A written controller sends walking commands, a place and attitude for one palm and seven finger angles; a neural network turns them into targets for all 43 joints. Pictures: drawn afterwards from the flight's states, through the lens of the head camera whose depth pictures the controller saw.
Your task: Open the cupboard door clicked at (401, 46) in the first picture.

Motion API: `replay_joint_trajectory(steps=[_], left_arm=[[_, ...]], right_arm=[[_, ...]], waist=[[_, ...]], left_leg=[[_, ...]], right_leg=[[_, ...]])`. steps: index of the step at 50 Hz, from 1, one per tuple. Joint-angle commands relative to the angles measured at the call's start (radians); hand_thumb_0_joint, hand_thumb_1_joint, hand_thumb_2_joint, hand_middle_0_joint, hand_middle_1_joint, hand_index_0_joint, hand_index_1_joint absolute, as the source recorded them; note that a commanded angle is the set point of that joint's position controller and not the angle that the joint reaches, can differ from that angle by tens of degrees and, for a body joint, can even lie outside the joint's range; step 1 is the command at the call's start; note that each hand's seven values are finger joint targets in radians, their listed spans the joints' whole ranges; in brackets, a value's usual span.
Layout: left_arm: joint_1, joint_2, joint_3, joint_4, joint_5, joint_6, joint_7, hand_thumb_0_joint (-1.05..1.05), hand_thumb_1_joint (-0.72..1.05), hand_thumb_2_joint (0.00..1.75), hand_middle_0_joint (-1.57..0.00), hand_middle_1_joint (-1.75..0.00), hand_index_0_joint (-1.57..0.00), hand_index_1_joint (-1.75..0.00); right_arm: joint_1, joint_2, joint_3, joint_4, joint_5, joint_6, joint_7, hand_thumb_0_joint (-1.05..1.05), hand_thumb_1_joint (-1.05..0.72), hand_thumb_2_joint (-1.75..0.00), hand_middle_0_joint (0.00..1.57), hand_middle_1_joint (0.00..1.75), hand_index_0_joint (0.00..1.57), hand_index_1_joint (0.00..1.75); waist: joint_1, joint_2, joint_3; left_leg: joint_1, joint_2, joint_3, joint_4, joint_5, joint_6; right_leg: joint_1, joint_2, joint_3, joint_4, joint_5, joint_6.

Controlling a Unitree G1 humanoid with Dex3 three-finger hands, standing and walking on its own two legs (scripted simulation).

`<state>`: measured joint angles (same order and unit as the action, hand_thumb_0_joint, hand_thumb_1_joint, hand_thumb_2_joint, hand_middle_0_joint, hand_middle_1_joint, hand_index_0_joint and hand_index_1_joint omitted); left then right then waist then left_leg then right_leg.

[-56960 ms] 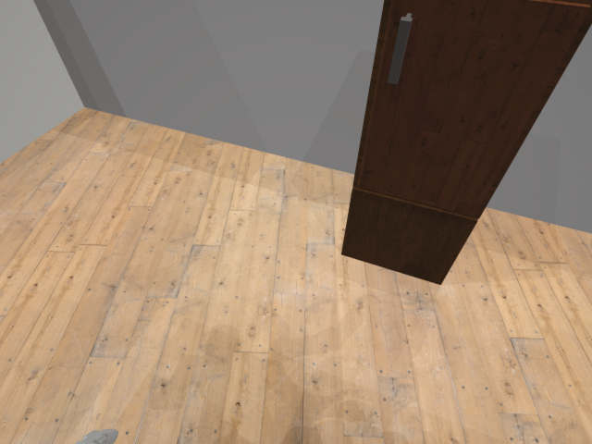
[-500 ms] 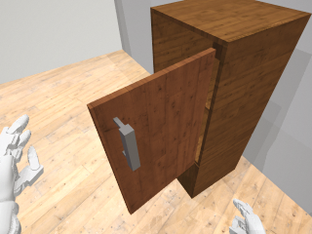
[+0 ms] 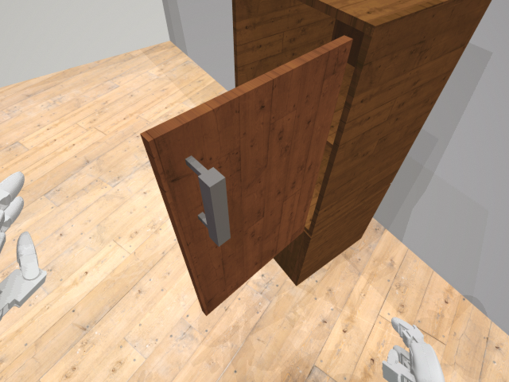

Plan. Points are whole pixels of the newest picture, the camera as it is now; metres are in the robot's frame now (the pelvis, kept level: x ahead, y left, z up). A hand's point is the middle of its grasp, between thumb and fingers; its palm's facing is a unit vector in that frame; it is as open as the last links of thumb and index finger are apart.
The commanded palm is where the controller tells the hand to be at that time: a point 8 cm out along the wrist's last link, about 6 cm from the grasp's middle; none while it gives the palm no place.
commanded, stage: step back with the hand held close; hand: left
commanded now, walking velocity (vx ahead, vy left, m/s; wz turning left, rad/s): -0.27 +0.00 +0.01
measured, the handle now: (207, 202) +0.33 +0.10 +0.13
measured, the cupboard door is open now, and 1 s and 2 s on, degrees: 97 97 97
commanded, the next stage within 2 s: stop stepping back and stand still in 0.82 s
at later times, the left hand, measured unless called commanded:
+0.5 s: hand out of the picture +0.13 +0.27 +0.16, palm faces +0.42 -0.79 -0.43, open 7.4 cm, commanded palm +0.06 +0.32 +0.18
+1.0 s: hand out of the picture +0.02 +0.24 +0.17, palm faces +0.29 -0.83 -0.48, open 7.4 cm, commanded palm -0.03 +0.30 +0.18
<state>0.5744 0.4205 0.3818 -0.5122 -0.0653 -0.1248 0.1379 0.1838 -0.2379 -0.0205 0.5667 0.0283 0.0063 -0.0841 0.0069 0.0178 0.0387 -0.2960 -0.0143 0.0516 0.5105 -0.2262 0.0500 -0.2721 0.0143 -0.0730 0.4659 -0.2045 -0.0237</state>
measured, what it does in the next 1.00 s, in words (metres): walks backwards: right foot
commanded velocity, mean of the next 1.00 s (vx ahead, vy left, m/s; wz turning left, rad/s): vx -0.28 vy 0.01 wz -0.01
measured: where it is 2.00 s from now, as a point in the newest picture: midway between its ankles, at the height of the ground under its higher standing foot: outside the picture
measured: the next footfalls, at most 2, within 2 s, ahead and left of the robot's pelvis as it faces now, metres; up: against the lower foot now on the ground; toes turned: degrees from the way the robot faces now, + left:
right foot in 0.94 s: -0.25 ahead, -0.10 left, +0.00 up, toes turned -2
left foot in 1.10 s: -0.09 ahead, +0.10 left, +0.00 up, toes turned -2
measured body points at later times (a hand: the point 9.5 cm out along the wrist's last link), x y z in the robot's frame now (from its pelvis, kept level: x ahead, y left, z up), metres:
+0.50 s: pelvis -0.07 +0.01 -0.01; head -0.05 +0.03 +0.44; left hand +0.10 +0.31 +0.18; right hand +0.11 -0.22 -0.09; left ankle +0.00 +0.09 -0.73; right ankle -0.01 -0.11 -0.74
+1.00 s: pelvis -0.19 +0.00 -0.01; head -0.16 +0.02 +0.44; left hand +0.00 +0.28 +0.20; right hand -0.01 -0.22 -0.09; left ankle -0.05 +0.10 -0.72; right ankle -0.29 -0.10 -0.74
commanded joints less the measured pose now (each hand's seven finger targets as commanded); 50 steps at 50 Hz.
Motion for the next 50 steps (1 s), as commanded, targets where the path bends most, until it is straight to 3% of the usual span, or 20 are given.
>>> replay_joint_trajectory(steps=[1,8,13,17,20,22,24,26,27,28,29,30,31,33,40,43,45,47,48,50], left_arm=[[0.003,0.176,0.158,-0.215,0.010,-0.084,0.034,0.00,0.90,0.90,-0.20,-0.30,-0.20,-0.30],[-0.043,0.164,0.177,-0.236,0.039,-0.113,0.031,0.00,0.90,0.90,-0.20,-0.30,-0.20,-0.30],[-0.037,0.145,0.162,-0.240,0.028,-0.131,0.020,0.00,0.90,0.90,-0.20,-0.30,-0.20,-0.30],[-0.047,0.155,0.164,-0.247,0.027,-0.130,0.022,0.00,0.90,0.90,-0.20,-0.30,-0.20,-0.30],[-0.066,0.170,0.157,-0.244,0.026,-0.138,0.032,0.00,0.90,0.90,-0.20,-0.30,-0.20,-0.30],[-0.074,0.172,0.159,-0.238,0.024,-0.140,0.040,0.00,0.90,0.90,-0.20,-0.30,-0.20,-0.30],[-0.059,0.179,0.175,-0.224,0.022,-0.131,0.038,0.00,0.90,0.90,-0.20,-0.30,-0.20,-0.30],[-0.063,0.192,0.187,-0.239,0.023,-0.134,0.037,0.00,0.90,0.90,-0.20,-0.30,-0.20,-0.30],[-0.058,0.188,0.183,-0.259,0.028,-0.140,0.037,0.00,0.90,0.90,-0.20,-0.30,-0.20,-0.30],[-0.037,0.204,0.217,-0.262,0.030,-0.155,0.035,0.00,0.90,0.90,-0.20,-0.30,-0.20,-0.30],[-0.046,0.196,0.213,-0.301,0.029,-0.165,0.029,0.00,0.90,0.90,-0.20,-0.30,-0.20,-0.30],[-0.068,0.194,0.209,-0.315,0.029,-0.170,0.031,0.00,0.90,0.90,-0.20,-0.30,-0.20,-0.30],[-0.068,0.179,0.195,-0.321,0.023,-0.176,0.034,0.00,0.90,0.90,-0.20,-0.30,-0.20,-0.30],[-0.024,0.147,0.156,-0.295,0.013,-0.165,0.035,0.00,0.90,0.90,-0.20,-0.30,-0.20,-0.30],[-0.034,0.159,0.139,-0.283,-0.010,-0.114,0.026,0.00,0.90,0.90,-0.20,-0.30,-0.20,-0.30],[-0.002,0.187,0.166,-0.291,-0.031,-0.122,0.015,0.00,0.90,0.90,-0.20,-0.30,-0.20,-0.30],[0.011,0.231,0.193,-0.305,-0.044,-0.146,0.001,0.00,0.90,0.90,-0.20,-0.30,-0.20,-0.30],[0.011,0.278,0.234,-0.306,-0.047,-0.167,0.006,0.00,0.90,0.90,-0.20,-0.30,-0.20,-0.30],[-0.016,0.254,0.206,-0.287,-0.039,-0.158,0.003,0.00,0.90,0.90,-0.20,-0.30,-0.20,-0.30],[0.031,0.208,0.204,-0.215,-0.022,-0.109,-0.001,0.00,0.90,0.90,-0.20,-0.30,-0.20,-0.30]], right_arm=[[-0.086,-0.116,-0.036,-0.169,-0.009,-0.061,-0.012,0.00,-0.90,-0.90,0.20,0.30,0.20,0.30],[-0.076,-0.123,-0.033,-0.182,-0.019,-0.098,-0.013,0.00,-0.90,-0.90,0.20,0.30,0.20,0.30],[-0.058,-0.117,-0.036,-0.164,-0.020,-0.124,-0.001,0.00,-0.90,-0.90,0.20,0.30,0.20,0.30],[-0.057,-0.113,-0.043,-0.154,-0.019,-0.126,0.003,0.00,-0.90,-0.90,0.20,0.30,0.20,0.30],[-0.050,-0.097,-0.044,-0.133,-0.021,-0.115,0.007,0.00,-0.90,-0.90,0.20,0.30,0.20,0.30],[-0.052,-0.083,-0.041,-0.113,-0.024,-0.109,0.011,0.00,-0.90,-0.90,0.20,0.30,0.20,0.30],[-0.068,-0.071,-0.036,-0.117,-0.022,-0.098,0.009,0.00,-0.90,-0.90,0.20,0.30,0.20,0.30],[-0.082,-0.084,-0.032,-0.117,-0.023,-0.099,0.001,0.00,-0.90,-0.90,0.20,0.30,0.20,0.30],[-0.108,-0.106,-0.041,-0.122,-0.024,-0.102,-0.010,0.00,-0.90,-0.90,0.20,0.30,0.20,0.30],[-0.109,-0.103,-0.037,-0.134,-0.025,-0.113,-0.010,0.00,-0.90,-0.90,0.20,0.30,0.20,0.30],[-0.093,-0.106,-0.042,-0.142,-0.043,-0.128,-0.007,0.00,-0.90,-0.90,0.20,0.30,0.20,0.30],[-0.075,-0.095,-0.046,-0.128,-0.053,-0.143,-0.002,0.00,-0.90,-0.90,0.20,0.30,0.20,0.30],[-0.055,-0.089,-0.053,-0.113,-0.049,-0.157,0.005,0.00,-0.90,-0.90,0.20,0.30,0.20,0.30],[-0.039,-0.091,-0.057,-0.088,-0.040,-0.177,0.015,0.00,-0.90,-0.90,0.20,0.30,0.20,0.30],[-0.062,-0.090,-0.034,-0.081,-0.039,-0.173,0.029,0.00,-0.90,-0.90,0.20,0.30,0.20,0.30],[-0.075,-0.082,-0.027,-0.091,-0.042,-0.161,0.033,0.00,-0.90,-0.90,0.20,0.30,0.20,0.30],[-0.071,-0.079,-0.022,-0.093,-0.041,-0.141,0.034,0.00,-0.90,-0.90,0.20,0.30,0.20,0.30],[-0.073,-0.062,-0.011,-0.081,-0.038,-0.129,0.029,0.00,-0.90,-0.90,0.20,0.30,0.20,0.30],[-0.075,-0.067,-0.016,-0.086,-0.031,-0.145,0.023,0.00,-0.90,-0.90,0.20,0.30,0.20,0.30],[-0.087,-0.057,-0.009,-0.107,-0.004,-0.134,0.011,0.00,-0.90,-0.90,0.20,0.30,0.20,0.30]], waist=[[0.004,0.054,-0.135],[0.010,0.145,-0.102],[-0.004,0.051,-0.142],[-0.007,0.017,-0.147],[-0.017,-0.093,-0.107],[-0.022,-0.118,-0.124],[-0.016,-0.149,-0.119],[-0.017,-0.050,-0.094],[-0.008,0.101,-0.080],[0.004,0.258,-0.144],[-0.004,0.334,-0.165],[-0.010,0.274,-0.155],[-0.008,0.156,-0.161],[-0.002,0.111,-0.217],[-0.002,0.229,-0.217],[0.014,0.240,-0.247],[0.012,0.106,-0.231],[0.016,-0.126,-0.217],[0.015,-0.156,-0.195],[-0.003,-0.216,-0.151]], left_leg=[[-0.089,0.141,-0.184,-0.116,0.028,0.013],[-0.379,0.242,-0.290,-0.294,-0.303,0.070],[-0.202,0.193,-0.244,-0.183,-0.088,0.039],[-0.149,0.130,-0.178,-0.097,-0.226,0.010],[-0.013,0.051,-0.118,0.166,-0.181,-0.031],[0.035,0.022,-0.097,0.307,-0.108,-0.044],[0.011,0.037,-0.109,0.255,-0.132,-0.043],[-0.004,0.066,-0.126,0.017,-0.034,-0.027],[-0.053,0.139,-0.211,-0.098,0.085,-0.001],[-0.177,0.260,-0.319,-0.235,0.012,0.043],[-0.249,0.348,-0.451,-0.347,-0.051,0.088],[-0.220,0.377,-0.468,-0.352,-0.040,0.121],[-0.086,0.359,-0.417,-0.268,0.141,0.129],[0.129,0.313,-0.315,-0.194,0.438,0.107],[0.107,0.233,-0.205,-0.391,0.007,0.031],[0.092,0.188,-0.150,-0.389,0.014,-0.026],[0.158,0.132,-0.090,-0.213,0.067,-0.069],[0.195,0.024,-0.030,0.223,-0.064,-0.091],[0.097,-0.003,-0.052,0.386,-0.129,-0.088],[-0.125,0.025,-0.085,0.384,-0.104,-0.059]], right_leg=[[0.091,-0.101,0.149,-0.011,0.058,0.006],[0.261,-0.023,0.097,0.243,-0.015,0.032],[0.159,-0.035,0.137,0.148,0.075,0.019],[0.053,-0.086,0.222,0.025,-0.039,-0.012],[-0.199,-0.222,0.360,-0.161,-0.227,-0.086],[-0.240,-0.295,0.368,-0.169,-0.035,-0.120],[-0.182,-0.282,0.303,-0.115,0.120,-0.103],[-0.146,-0.203,0.245,-0.036,0.125,-0.049],[-0.101,-0.102,0.166,0.056,0.100,0.001],[0.044,-0.009,0.097,0.252,-0.018,0.034],[0.081,0.048,0.100,0.474,-0.222,0.041],[0.005,0.051,0.150,0.636,-0.297,0.032],[-0.099,0.037,0.169,0.627,-0.314,0.026],[-0.173,0.031,0.136,0.557,-0.316,0.042],[0.016,0.070,0.014,0.261,-0.331,0.027],[0.147,0.066,-0.014,-0.018,-0.245,-0.001],[0.096,-0.026,0.058,-0.261,-0.088,-0.027],[-0.164,-0.295,0.208,-0.308,0.052,-0.107],[-0.166,-0.343,0.237,-0.258,0.091,-0.149],[0.044,-0.271,0.150,-0.085,0.468,-0.107]])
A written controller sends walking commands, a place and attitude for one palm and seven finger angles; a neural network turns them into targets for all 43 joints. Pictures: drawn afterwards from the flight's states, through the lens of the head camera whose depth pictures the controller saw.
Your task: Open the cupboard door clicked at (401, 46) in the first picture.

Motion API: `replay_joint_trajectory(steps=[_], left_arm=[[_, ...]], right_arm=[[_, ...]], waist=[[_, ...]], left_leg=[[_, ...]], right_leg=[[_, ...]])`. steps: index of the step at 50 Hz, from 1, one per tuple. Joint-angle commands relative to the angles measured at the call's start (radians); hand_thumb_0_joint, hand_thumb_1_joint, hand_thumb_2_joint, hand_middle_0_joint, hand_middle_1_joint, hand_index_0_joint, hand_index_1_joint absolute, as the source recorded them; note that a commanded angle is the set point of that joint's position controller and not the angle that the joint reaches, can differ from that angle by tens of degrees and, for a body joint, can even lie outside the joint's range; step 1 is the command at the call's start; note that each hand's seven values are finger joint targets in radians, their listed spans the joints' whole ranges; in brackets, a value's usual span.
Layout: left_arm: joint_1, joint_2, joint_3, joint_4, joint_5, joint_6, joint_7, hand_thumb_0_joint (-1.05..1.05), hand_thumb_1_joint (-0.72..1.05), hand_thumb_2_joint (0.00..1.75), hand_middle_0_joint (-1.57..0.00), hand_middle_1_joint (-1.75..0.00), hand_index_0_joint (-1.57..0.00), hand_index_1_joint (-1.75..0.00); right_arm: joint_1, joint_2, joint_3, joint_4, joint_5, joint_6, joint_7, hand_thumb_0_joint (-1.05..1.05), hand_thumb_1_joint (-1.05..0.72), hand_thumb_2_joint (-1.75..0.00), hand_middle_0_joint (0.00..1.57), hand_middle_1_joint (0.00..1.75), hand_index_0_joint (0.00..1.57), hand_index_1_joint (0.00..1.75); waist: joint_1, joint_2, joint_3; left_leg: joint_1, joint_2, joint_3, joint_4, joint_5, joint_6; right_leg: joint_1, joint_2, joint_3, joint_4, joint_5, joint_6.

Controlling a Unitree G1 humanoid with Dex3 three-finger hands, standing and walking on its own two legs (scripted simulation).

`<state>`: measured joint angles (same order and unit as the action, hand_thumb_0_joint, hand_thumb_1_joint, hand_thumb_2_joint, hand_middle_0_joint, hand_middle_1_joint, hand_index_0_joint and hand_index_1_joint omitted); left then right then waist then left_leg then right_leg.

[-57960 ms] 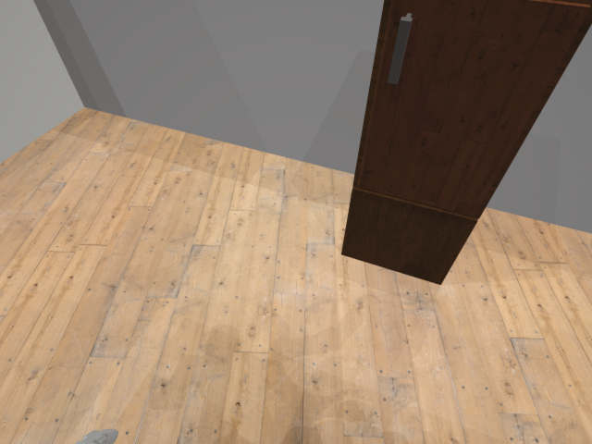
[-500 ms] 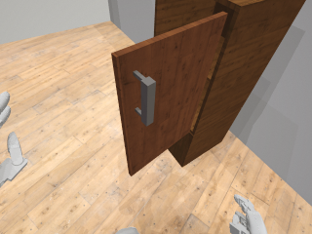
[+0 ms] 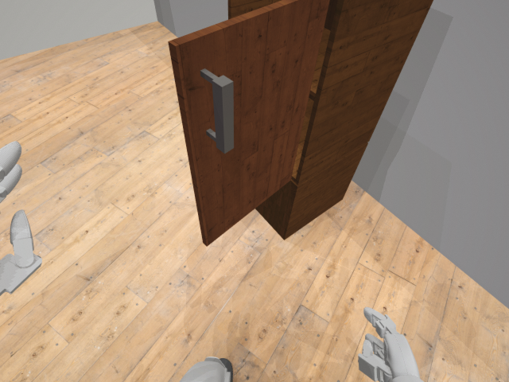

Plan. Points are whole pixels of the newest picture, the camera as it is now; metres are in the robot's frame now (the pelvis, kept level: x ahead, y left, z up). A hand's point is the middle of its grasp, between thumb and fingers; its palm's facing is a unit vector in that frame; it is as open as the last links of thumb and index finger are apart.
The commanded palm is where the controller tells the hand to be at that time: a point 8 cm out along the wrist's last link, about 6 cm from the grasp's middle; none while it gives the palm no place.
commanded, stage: stop stepping back and stand still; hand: left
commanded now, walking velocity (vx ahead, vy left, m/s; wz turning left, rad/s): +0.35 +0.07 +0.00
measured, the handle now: (216, 112) +0.51 +0.12 +0.13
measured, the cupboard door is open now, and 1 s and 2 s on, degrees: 97 97 97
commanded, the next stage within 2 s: let the arm hang, fingers relaxed in 0.62 s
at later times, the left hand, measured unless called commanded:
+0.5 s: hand out of the picture +0.11 +0.27 +0.18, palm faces +0.51 -0.76 -0.40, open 7.4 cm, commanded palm +0.07 +0.30 +0.18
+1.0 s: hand out of the picture -0.01 +0.17 -0.16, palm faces +0.09 -0.98 -0.17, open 7.3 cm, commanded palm none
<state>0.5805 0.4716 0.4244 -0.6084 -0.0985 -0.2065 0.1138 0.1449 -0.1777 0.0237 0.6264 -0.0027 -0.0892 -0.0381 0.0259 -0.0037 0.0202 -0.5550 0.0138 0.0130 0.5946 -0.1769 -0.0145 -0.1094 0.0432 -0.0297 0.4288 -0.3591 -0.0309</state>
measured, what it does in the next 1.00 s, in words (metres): steps on the spot: left foot, then left foot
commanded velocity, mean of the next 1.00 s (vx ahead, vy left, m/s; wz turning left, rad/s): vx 0.08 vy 0.00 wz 0.00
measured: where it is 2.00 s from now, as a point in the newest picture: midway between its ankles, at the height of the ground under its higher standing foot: outside the picture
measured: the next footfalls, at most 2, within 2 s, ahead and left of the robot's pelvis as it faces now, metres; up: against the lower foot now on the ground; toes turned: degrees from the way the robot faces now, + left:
left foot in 0.10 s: +0.09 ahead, +0.10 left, +0.00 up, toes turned +1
left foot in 0.52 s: +0.02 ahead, +0.12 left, +0.00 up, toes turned +5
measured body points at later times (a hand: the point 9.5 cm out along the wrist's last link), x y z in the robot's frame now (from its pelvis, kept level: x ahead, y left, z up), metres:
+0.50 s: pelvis -0.05 +0.00 +0.00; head -0.08 +0.00 +0.45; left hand +0.08 +0.31 +0.20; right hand +0.10 -0.24 -0.08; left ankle -0.02 +0.11 -0.72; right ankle -0.09 -0.11 -0.73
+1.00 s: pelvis -0.07 +0.00 +0.00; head -0.07 +0.01 +0.45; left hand -0.01 +0.23 -0.15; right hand +0.03 -0.24 -0.14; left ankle -0.02 +0.12 -0.73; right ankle -0.09 -0.11 -0.73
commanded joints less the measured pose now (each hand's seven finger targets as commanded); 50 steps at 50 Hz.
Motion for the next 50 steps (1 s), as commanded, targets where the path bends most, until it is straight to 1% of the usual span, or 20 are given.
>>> replay_joint_trajectory(steps=[1,3,7,9,10,12,15,17,19,23,26,30,35,36,37,40,42,44,48,50], left_arm=[[-0.005,0.143,0.149,-0.103,0.020,-0.015,0.026,0.00,0.90,0.90,-0.20,-0.30,-0.20,-0.30],[-0.075,0.134,0.131,-0.067,0.025,-0.009,0.036,0.00,0.90,0.90,-0.20,-0.30,-0.20,-0.30],[-0.073,0.134,0.115,-0.008,0.039,-0.030,0.046,0.00,0.90,0.90,-0.20,-0.30,-0.20,-0.30],[-0.115,0.125,0.089,-0.098,0.040,-0.047,0.034,0.00,0.90,0.90,-0.20,-0.30,-0.20,-0.30],[-0.107,0.127,0.097,-0.120,0.046,-0.051,0.039,0.00,0.90,0.90,-0.20,-0.30,-0.20,-0.30],[-0.085,0.141,0.114,-0.145,0.057,-0.052,0.043,0.00,0.90,0.90,-0.20,-0.30,-0.20,-0.30],[0.027,0.133,0.124,-0.110,0.051,-0.043,0.039,0.00,0.90,0.90,-0.20,-0.30,-0.20,-0.30],[0.019,0.144,0.140,-0.107,0.037,-0.043,0.042,0.00,0.90,0.90,-0.20,-0.30,-0.20,-0.30],[-0.103,0.117,0.112,-0.072,0.041,-0.050,0.047,0.00,0.90,0.90,-0.20,-0.30,-0.20,-0.30],[-0.221,0.089,0.060,0.042,0.064,-0.048,0.054,0.00,0.90,0.90,-0.20,-0.30,-0.20,-0.30],[-0.231,0.093,0.061,-0.047,0.064,-0.059,0.053,0.00,0.90,0.90,-0.20,-0.30,-0.20,-0.30],[-0.173,0.103,0.079,-0.094,0.067,-0.070,0.040,0.00,0.90,0.90,-0.20,-0.30,-0.20,-0.30],[-0.040,0.097,0.105,-0.074,0.052,-0.069,0.038,0.00,0.90,0.90,-0.20,-0.30,-0.20,-0.30],[-0.127,-0.064,-0.304,0.742,0.155,0.104,-0.095,0.00,0.90,0.90,-0.20,-0.30,-0.20,-0.30],[-0.129,-0.127,-0.308,0.758,0.145,0.183,-0.107,0.00,0.90,0.90,-0.20,-0.30,-0.20,-0.30],[-0.215,-0.115,-0.327,0.886,0.138,0.205,-0.116,0.00,0.90,0.90,-0.20,-0.30,-0.20,-0.30],[-0.286,-0.083,-0.333,1.008,0.137,0.201,-0.112,0.00,0.90,0.90,-0.20,-0.30,-0.20,-0.30],[-0.337,-0.093,-0.352,1.138,0.128,0.209,-0.103,0.00,0.90,0.90,-0.20,-0.30,-0.20,-0.30],[-0.320,-0.124,-0.379,1.389,0.112,0.219,-0.094,0.00,0.90,0.90,-0.20,-0.30,-0.20,-0.30],[-0.284,-0.136,-0.381,1.494,0.108,0.214,-0.096,0.00,0.90,0.90,-0.20,-0.30,-0.20,-0.30]], right_arm=[[-0.060,-0.118,-0.044,-0.168,0.025,-0.034,-0.043,0.00,-0.90,-0.90,0.20,0.30,0.20,0.30],[-0.046,-0.140,-0.043,-0.147,0.021,-0.043,-0.060,0.00,-0.90,-0.90,0.20,0.30,0.20,0.30],[-0.026,-0.173,-0.054,-0.142,0.018,-0.083,-0.071,0.00,-0.90,-0.90,0.20,0.30,0.20,0.30],[-0.037,-0.169,-0.045,-0.145,0.007,-0.091,-0.062,0.00,-0.90,-0.90,0.20,0.30,0.20,0.30],[-0.044,-0.168,-0.048,-0.149,0.003,-0.094,-0.060,0.00,-0.90,-0.90,0.20,0.30,0.20,0.30],[-0.046,-0.169,-0.054,-0.157,-0.004,-0.096,-0.057,0.00,-0.90,-0.90,0.20,0.30,0.20,0.30],[-0.029,-0.150,-0.063,-0.164,-0.006,-0.086,-0.049,0.00,-0.90,-0.90,0.20,0.30,0.20,0.30],[-0.022,-0.158,-0.081,-0.143,-0.006,-0.067,-0.047,0.00,-0.90,-0.90,0.20,0.30,0.20,0.30],[0.003,-0.161,-0.076,-0.113,-0.003,-0.069,-0.047,0.00,-0.90,-0.90,0.20,0.30,0.20,0.30],[-0.011,-0.155,-0.060,-0.099,0.002,-0.090,-0.070,0.00,-0.90,-0.90,0.20,0.30,0.20,0.30],[-0.019,-0.183,-0.067,-0.136,0.006,-0.096,-0.068,0.00,-0.90,-0.90,0.20,0.30,0.20,0.30],[-0.028,-0.153,-0.047,-0.129,-0.003,-0.110,-0.053,0.00,-0.90,-0.90,0.20,0.30,0.20,0.30],[-0.011,-0.144,-0.056,-0.140,0.004,-0.106,-0.030,0.00,-0.90,-0.90,0.20,0.30,0.20,0.30],[-0.037,-0.295,-0.112,0.112,0.004,-0.113,0.047,0.00,-0.90,-0.90,0.20,0.30,0.20,0.30],[0.051,-0.210,-0.119,0.116,0.003,-0.058,0.042,0.00,-0.90,-0.90,0.20,0.30,0.20,0.30],[0.034,-0.195,-0.075,0.099,-0.011,0.025,0.036,0.00,-0.90,-0.90,0.20,0.30,0.20,0.30],[0.011,-0.196,-0.072,0.111,-0.021,0.048,0.037,0.00,-0.90,-0.90,0.20,0.30,0.20,0.30],[0.011,-0.165,-0.064,0.152,-0.028,0.075,0.036,0.00,-0.90,-0.90,0.20,0.30,0.20,0.30],[0.023,-0.155,-0.041,0.249,-0.030,0.090,0.027,0.00,-0.90,-0.90,0.20,0.30,0.20,0.30],[0.032,-0.146,-0.037,0.294,-0.025,0.091,0.018,0.00,-0.90,-0.90,0.20,0.30,0.20,0.30]], waist=[[-0.030,-0.151,-0.093],[-0.044,-0.036,-0.055],[-0.024,0.092,-0.071],[-0.028,0.185,-0.070],[-0.019,0.217,-0.049],[-0.011,0.250,-0.035],[-0.013,0.090,-0.097],[-0.015,-0.152,-0.064],[-0.044,-0.093,0.009],[-0.046,-0.028,0.053],[-0.025,0.130,0.001],[-0.022,0.175,-0.021],[-0.026,0.004,-0.118],[-0.064,-0.003,-0.089],[-0.062,-0.001,-0.154],[-0.036,-0.145,-0.085],[-0.037,-0.243,-0.043],[-0.046,-0.180,-0.011],[-0.025,0.144,0.006],[-0.019,0.157,-0.008]], left_leg=[[0.141,0.013,-0.026,0.204,-0.118,0.014],[0.276,0.013,0.001,-0.032,-0.004,0.025],[0.407,0.110,-0.172,-0.180,0.216,0.086],[0.296,0.138,-0.280,-0.364,-0.097,0.068],[0.219,0.142,-0.292,-0.458,-0.334,0.062],[0.115,0.117,-0.254,-0.515,-0.473,0.037],[0.199,0.024,-0.097,-0.278,-0.295,0.012],[0.221,-0.038,-0.030,0.199,-0.138,0.003],[0.067,0.016,-0.047,0.357,-0.154,0.009],[0.318,0.026,0.023,-0.048,-0.124,0.043],[0.395,0.128,-0.164,-0.195,-0.039,0.103],[0.284,0.189,-0.274,-0.334,-0.076,0.127],[0.332,0.050,-0.041,-0.104,0.139,0.040],[0.245,0.079,-0.045,0.093,0.277,0.039],[0.316,0.077,-0.047,0.059,0.295,0.026],[0.218,0.086,-0.112,0.006,0.096,0.069],[0.212,0.043,-0.079,0.037,0.118,0.055],[0.266,0.031,-0.052,0.022,0.130,0.042],[0.248,0.081,-0.155,-0.175,0.129,0.063],[0.252,0.072,-0.147,-0.201,0.062,0.056]], right_leg=[[-0.101,-0.290,0.104,-0.031,0.643,-0.085],[-0.141,-0.251,0.075,-0.011,0.516,-0.041],[-0.173,-0.075,0.034,0.005,0.212,0.046],[-0.091,-0.034,0.001,0.064,-0.018,0.042],[-0.042,-0.020,-0.004,0.082,-0.067,0.028],[0.038,0.001,-0.030,0.073,-0.090,0.014],[0.008,-0.049,0.017,-0.100,-0.141,-0.025],[-0.222,-0.286,0.343,-0.274,-0.343,-0.155],[-0.217,-0.353,0.356,-0.254,-0.238,-0.180],[-0.278,-0.238,0.174,-0.132,-0.162,-0.084],[-0.236,-0.083,0.070,0.067,0.066,0.008],[-0.120,-0.039,-0.004,0.149,0.020,0.042],[-0.032,-0.130,0.112,-0.059,0.329,0.003],[-0.140,-0.232,0.066,0.108,0.564,-0.025],[-0.151,-0.213,0.099,0.118,0.586,-0.028],[-0.193,-0.164,0.044,0.074,0.158,-0.015],[-0.192,-0.206,0.076,0.015,0.201,-0.047],[-0.208,-0.223,0.079,-0.005,0.229,-0.060],[-0.093,-0.131,0.028,0.012,0.098,-0.005],[-0.049,-0.132,0.036,-0.024,0.091,-0.012]])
